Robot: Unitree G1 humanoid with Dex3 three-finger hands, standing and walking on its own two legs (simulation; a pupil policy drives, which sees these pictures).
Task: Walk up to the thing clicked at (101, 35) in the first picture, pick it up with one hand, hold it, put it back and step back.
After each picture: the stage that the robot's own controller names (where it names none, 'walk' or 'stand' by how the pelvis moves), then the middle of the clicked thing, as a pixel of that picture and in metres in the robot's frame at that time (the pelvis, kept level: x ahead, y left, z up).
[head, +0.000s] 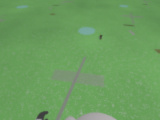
stand; (100, 37) +2.19 -0.29 -0.72
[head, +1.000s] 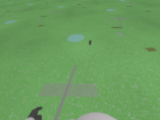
walk; (90, 42) +2.04 +0.08 -0.69
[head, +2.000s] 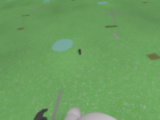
walk; (79, 51) +1.40 +0.33 -0.72
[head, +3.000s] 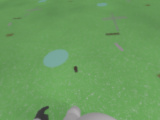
walk; (75, 69) +0.90 +0.29 -0.72
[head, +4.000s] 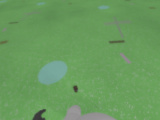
walk; (75, 88) +0.54 +0.24 -0.71
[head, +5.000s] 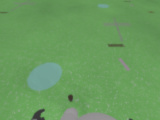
stand; (70, 98) +0.36 +0.20 -0.69
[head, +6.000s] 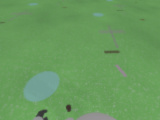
stand; (68, 108) +0.31 +0.20 -0.72
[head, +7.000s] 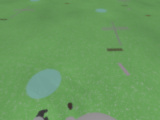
stand; (70, 106) +0.30 +0.20 -0.72
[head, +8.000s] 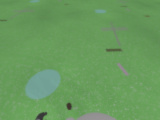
stand; (69, 106) +0.31 +0.21 -0.73
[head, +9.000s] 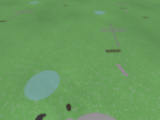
stand; (68, 107) +0.30 +0.21 -0.73
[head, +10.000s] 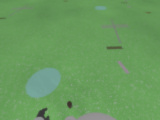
go down; (69, 104) +0.30 +0.21 -0.72
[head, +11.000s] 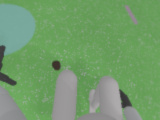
go down; (56, 65) +0.37 +0.26 -0.29
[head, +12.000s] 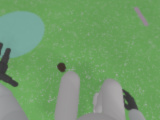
close in; (62, 67) +0.36 +0.25 -0.30
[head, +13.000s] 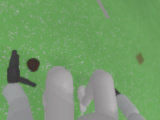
close in; (33, 65) +0.35 +0.29 -0.21
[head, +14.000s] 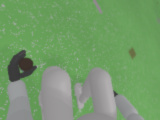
close; (26, 65) +0.35 +0.29 -0.21
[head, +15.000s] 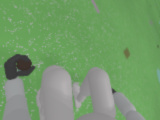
lift; (23, 65) +0.34 +0.29 -0.22
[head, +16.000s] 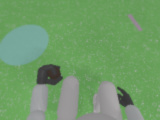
lift; (55, 75) +0.29 +0.23 -0.05
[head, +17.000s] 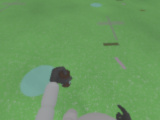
lift; (65, 78) +0.32 +0.17 +0.01
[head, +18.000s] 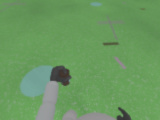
hold; (65, 77) +0.33 +0.17 +0.00
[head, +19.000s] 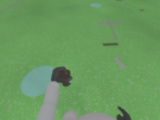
hold; (65, 78) +0.33 +0.17 -0.01
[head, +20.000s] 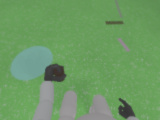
crouch; (59, 74) +0.34 +0.20 -0.06
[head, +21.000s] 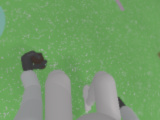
lower; (39, 62) +0.37 +0.28 -0.18
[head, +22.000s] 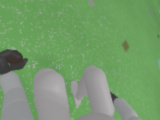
lower; (16, 61) +0.38 +0.30 -0.22
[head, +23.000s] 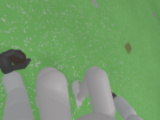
lower; (19, 60) +0.37 +0.30 -0.22
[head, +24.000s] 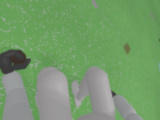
lower; (19, 60) +0.37 +0.31 -0.22
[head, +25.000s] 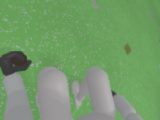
lower; (20, 62) +0.36 +0.30 -0.22
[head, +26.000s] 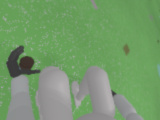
open; (26, 64) +0.35 +0.27 -0.22
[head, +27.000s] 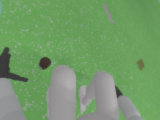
stand; (44, 63) +0.35 +0.25 -0.24
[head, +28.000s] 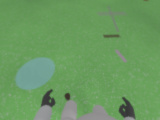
stand; (67, 96) +0.32 +0.19 -0.60
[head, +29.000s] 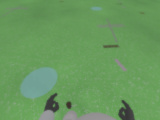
stand; (69, 105) +0.31 +0.19 -0.67
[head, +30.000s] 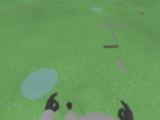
stand; (69, 105) +0.31 +0.19 -0.67
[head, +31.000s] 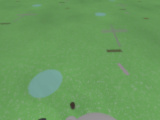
stand; (72, 105) +0.34 +0.18 -0.72
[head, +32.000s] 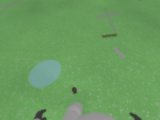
walk; (74, 90) +0.44 +0.19 -0.70
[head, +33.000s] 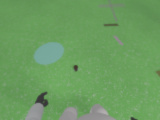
walk; (75, 68) +0.73 +0.18 -0.69
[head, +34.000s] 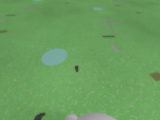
stand; (76, 68) +0.95 +0.23 -0.70
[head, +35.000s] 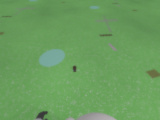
stand; (74, 68) +0.94 +0.25 -0.73
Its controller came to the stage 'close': yes
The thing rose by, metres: 0.70
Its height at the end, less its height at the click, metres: +0.00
